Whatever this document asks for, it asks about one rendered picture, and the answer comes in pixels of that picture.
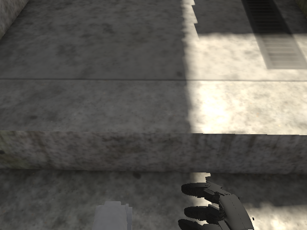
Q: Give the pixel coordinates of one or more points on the robot right hand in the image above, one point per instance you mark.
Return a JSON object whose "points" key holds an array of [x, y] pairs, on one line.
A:
{"points": [[231, 214]]}

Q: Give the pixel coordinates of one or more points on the left robot thigh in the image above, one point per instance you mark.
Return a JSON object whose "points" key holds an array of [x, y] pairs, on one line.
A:
{"points": [[113, 216]]}

